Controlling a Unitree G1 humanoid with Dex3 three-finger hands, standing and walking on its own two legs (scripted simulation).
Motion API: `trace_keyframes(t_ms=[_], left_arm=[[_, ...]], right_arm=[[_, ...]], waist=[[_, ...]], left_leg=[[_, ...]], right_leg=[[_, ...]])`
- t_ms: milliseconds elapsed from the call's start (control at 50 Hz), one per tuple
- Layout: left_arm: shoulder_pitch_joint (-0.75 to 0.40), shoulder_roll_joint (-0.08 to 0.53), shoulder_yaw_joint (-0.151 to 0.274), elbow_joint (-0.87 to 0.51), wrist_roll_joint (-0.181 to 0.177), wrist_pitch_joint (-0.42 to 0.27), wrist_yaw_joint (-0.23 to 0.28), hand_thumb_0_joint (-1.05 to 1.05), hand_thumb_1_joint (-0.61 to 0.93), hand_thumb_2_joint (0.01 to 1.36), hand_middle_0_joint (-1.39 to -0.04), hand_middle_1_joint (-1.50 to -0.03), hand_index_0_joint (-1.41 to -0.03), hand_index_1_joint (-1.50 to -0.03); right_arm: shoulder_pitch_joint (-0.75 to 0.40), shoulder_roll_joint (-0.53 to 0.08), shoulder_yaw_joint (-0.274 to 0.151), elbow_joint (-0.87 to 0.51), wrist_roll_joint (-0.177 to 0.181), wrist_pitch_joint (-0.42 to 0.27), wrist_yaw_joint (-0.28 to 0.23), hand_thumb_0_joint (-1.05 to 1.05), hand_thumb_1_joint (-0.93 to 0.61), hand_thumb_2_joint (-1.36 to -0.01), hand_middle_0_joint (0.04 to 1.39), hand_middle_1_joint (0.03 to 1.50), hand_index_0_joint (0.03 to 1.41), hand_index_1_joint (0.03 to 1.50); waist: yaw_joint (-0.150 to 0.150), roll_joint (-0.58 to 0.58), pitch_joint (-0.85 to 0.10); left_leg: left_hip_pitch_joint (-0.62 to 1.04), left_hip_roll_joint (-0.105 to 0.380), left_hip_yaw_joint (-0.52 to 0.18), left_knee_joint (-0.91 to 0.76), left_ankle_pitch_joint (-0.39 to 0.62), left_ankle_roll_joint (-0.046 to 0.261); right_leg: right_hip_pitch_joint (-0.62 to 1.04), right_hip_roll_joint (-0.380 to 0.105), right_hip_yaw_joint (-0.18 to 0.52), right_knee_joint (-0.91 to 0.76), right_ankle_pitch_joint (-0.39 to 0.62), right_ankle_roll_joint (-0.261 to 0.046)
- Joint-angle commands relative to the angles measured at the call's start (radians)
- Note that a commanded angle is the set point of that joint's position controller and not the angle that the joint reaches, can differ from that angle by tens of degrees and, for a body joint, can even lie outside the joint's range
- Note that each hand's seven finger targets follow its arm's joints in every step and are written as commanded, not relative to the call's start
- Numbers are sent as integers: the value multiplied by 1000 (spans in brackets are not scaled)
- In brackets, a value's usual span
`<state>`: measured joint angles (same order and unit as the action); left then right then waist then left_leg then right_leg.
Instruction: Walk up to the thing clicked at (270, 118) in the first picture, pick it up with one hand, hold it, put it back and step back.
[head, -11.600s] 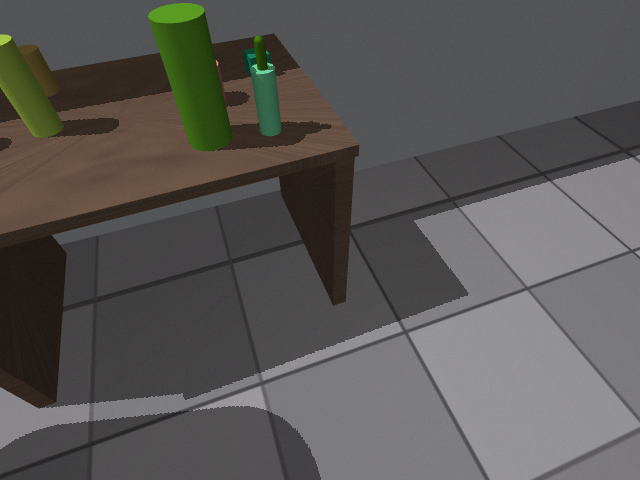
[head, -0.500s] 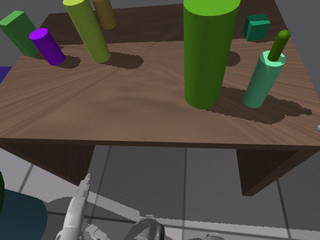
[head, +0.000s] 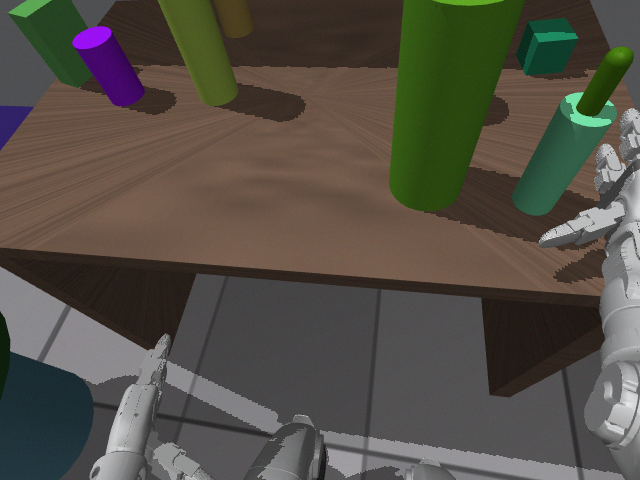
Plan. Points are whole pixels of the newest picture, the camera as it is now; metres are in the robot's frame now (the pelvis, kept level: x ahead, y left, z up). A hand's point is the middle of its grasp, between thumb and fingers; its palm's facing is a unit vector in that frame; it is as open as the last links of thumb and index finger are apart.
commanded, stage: close in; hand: right
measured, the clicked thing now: (568, 140) +0.50 -0.19 +0.12
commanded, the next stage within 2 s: close in 0.42 s
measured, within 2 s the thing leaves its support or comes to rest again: leaves its support in 1.58 s
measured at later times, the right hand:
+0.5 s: hand (539, 183) +0.48 -0.17 +0.07, palm faces +0.11 +0.99 +0.02, open 17.8 cm
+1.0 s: hand (543, 170) +0.50 -0.18 +0.08, palm faces +0.11 +0.99 +0.01, open 14.1 cm
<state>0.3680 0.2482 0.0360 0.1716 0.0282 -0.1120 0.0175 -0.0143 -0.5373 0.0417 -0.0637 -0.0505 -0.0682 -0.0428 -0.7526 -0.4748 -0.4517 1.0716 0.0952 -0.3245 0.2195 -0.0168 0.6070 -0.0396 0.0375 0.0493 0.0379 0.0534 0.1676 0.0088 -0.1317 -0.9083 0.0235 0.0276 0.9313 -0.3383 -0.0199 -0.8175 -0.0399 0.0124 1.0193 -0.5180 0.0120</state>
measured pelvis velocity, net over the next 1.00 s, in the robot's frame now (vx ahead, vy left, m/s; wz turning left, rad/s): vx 0.00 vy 0.00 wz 0.01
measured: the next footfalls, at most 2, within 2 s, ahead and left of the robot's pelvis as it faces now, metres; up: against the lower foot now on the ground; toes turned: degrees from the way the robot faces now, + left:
none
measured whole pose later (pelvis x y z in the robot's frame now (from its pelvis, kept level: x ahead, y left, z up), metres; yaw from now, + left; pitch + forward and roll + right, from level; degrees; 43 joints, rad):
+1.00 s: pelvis +0.00 +0.00 +0.00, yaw +0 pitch +19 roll +1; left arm 0.39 0.24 0.04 0.14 0.04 -0.09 -0.01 -0.01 -0.54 0.05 -0.06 -0.05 -0.06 -0.05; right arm -0.84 -0.43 -0.41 1.09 0.05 -0.33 0.10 -0.02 0.53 -0.17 0.66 0.42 0.66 0.42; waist 0.18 0.01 -0.12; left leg -0.94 0.02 0.02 0.94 -0.33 -0.02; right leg -0.84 -0.04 0.00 1.03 -0.52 0.01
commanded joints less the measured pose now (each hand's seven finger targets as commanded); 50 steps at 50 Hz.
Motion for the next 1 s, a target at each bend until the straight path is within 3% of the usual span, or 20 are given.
trace_keyframes(t_ms=[0, 80, 220, 300, 340, 400, 440, 460, 500, 540, 600, 660, 700, 740, 760, 820, 860, 900, 940, 980], left_arm=[[54, 168, 116, -179, -14, -49, 15, 0, -550, 40, -50, -46, -53, -43], [28, 145, 100, -218, -11, -55, 11, 0, -548, 38, -50, -47, -53, -43], [41, 150, 101, -199, -8, -50, 7, 0, -545, 35, -50, -49, -53, -45], [21, 135, 101, -206, -5, -47, 7, 0, -541, 31, -49, -49, -55, -42], [63, 156, 115, -172, -4, -42, 6, 0, -541, 33, -50, -50, -54, -45], [22, 149, 116, -225, -4, -44, 6, 0, -543, 33, -49, -49, -53, -44], [57, 170, 135, -182, -3, -37, 5, 0, -539, 31, -49, -50, -54, -45], [54, 127, 94, -183, -4, -36, -1, 0, -538, 30, -48, -49, -53, -44], [11, 160, 127, -223, -6, -40, 4, 0, -539, 29, -48, -48, -53, -42], [30, 154, 119, -198, -2, -36, 5, 0, -564, 61, -58, -58, -52, -65], [31, 120, 86, -174, -3, -40, 2, 0, -563, 60, -56, -56, -50, -62], [21, 144, 102, -207, 0, -44, 10, 0, -563, 62, -55, -55, -50, -61], [75, 121, 82, -132, 1, -40, 4, 0, -563, 62, -54, -54, -48, -59], [-10, 135, 80, -244, -1, -53, 5, 0, -564, 62, -53, -52, -47, -58], [13, 153, 100, -218, 4, -52, 8, 0, -563, 62, -53, -52, -47, -58], [55, 122, 78, -178, 2, -43, -4, 0, -555, 55, -49, -50, -48, -50], [-5, 156, 98, -253, -1, -47, -2, 0, -557, 56, -50, -51, -48, -53], [83, 161, 114, -156, 3, -31, -5, 0, -552, 53, -48, -50, -48, -49], [13, 166, 116, -242, -4, -37, -4, 0, -551, 51, -47, -49, -48, -48], [26, 143, 101, -169, -3, -30, -6, 0, -549, 47, -46, -47, -48, -44]], right_arm=[[-398, -221, -4, -192, 11, -68, -14, 0, 611, -50, 28, 52, 35, 53], [-482, -213, 7, -271, 6, -76, -33, 0, 611, -51, 23, 54, 31, 54], [-425, -193, 5, -228, -4, -64, -65, 0, 611, -32, 24, 49, 30, 50], [-492, -175, 23, -280, -15, -78, -90, 0, 611, -36, 25, 53, 31, 53], [-391, -134, 29, -164, -17, -62, -96, 0, 603, -37, 31, 52, 36, 52], [-484, -175, 22, -287, -25, -86, -109, 0, 608, -36, 32, 52, 37, 53], [-435, -175, 6, -251, -18, -82, -113, 0, 611, -32, 31, 52, 36, 52], [-410, -134, 27, -214, -18, -79, -114, 0, 611, -32, 29, 53, 36, 53], [-445, -154, 10, -249, -20, -86, -118, 0, 611, -36, 26, 54, 33, 55], [-495, -181, 11, -285, -26, -93, -124, 0, 599, 0, 186, 112, 193, 113], [-460, -117, 46, -182, -27, -86, -117, 0, 611, -36, 357, 191, 360, 192], [-570, -184, 33, -264, -34, -101, -121, 0, 611, -37, 427, 224, 430, 226], [-494, -139, 48, -137, -34, -83, -114, 0, 611, -36, 491, 253, 493, 255], [-595, -194, 26, -238, -38, -96, -119, 0, 611, -77, 559, 312, 564, 313], [-594, -224, 11, -221, -43, -97, -121, 0, 611, -91, 573, 330, 578, 331], [-548, -152, 48, -151, -40, -76, -115, 0, 567, -164, 675, 421, 680, 422], [-546, -184, 27, -200, -40, -78, -121, 0, 523, -214, 744, 484, 750, 485], [-486, -186, 18, -161, -37, -73, -123, 0, 471, -264, 825, 550, 829, 551], [-510, -190, 15, -224, -31, -74, -123, 0, 402, -321, 870, 605, 872, 606], [-462, -160, 22, -163, -28, -74, -121, 0, 326, -409, 928, 684, 932, 686]], waist=[[14, -82, -385], [-1, -96, -428], [-21, -113, -439], [-18, -96, -462], [-11, -77, -397], [-13, -86, -502], [-17, -83, -437], [-20, -68, -400], [-11, -64, -455], [-14, -96, -467], [16, -62, -389], [20, -105, -479], [28, -108, -381], [30, -116, -493], [30, -149, -516], [20, -136, -445], [8, -129, -532], [-5, -144, -463], [-8, -142, -528], [-2, -92, -446]], left_leg=[[315, -29, -2, -66, 233, 34], [332, -23, -16, -75, 199, 28], [353, -22, -17, -61, 245, 29], [394, -19, -31, -66, 234, 25], [337, -28, -9, -64, 229, 28], [386, -25, -19, -56, 272, 26], [377, -25, -14, -56, 256, 29], [364, -27, -11, -60, 244, 28], [368, -27, -14, -57, 248, 27], [359, -27, -17, -62, 226, 28], [319, -30, -11, -64, 213, 27], [347, -25, -22, -64, 230, 26], [291, -29, -16, -60, 233, 29], [319, -30, -11, -47, 264, 30], [322, -29, -12, -44, 280, 30], [307, -32, -9, -49, 261, 32], [342, -34, -1, -44, 268, 34], [319, -38, 5, -41, 260, 38], [344, -41, 8, -50, 285, 36], [351, -34, 0, -49, 280, 36]], right_leg=[[130, 26, 9, -141, 342, -12], [138, 32, -1, -135, 288, -18], [127, 37, -6, -123, 331, -12], [96, 41, -14, -123, 293, -18], [106, 37, -3, -133, 314, -14], [143, 37, -8, -121, 346, -14], [104, 38, -6, -133, 330, -12], [96, 37, -5, -136, 323, -14], [109, 35, -2, -132, 323, -16], [133, 34, -5, -135, 308, -14], [100, 32, 1, -130, 292, -18], [138, 31, -4, -121, 301, -18], [107, 32, -3, -118, 313, -14], [161, 26, 9, -117, 363, -10], [179, 27, 4, -111, 382, -7], [141, 32, 2, -120, 365, -6], [174, 26, 11, -130, 389, -1], [155, 27, 11, -138, 408, 6], [217, 22, 13, -137, 453, 8], [121, 28, 6, -134, 396, -2]])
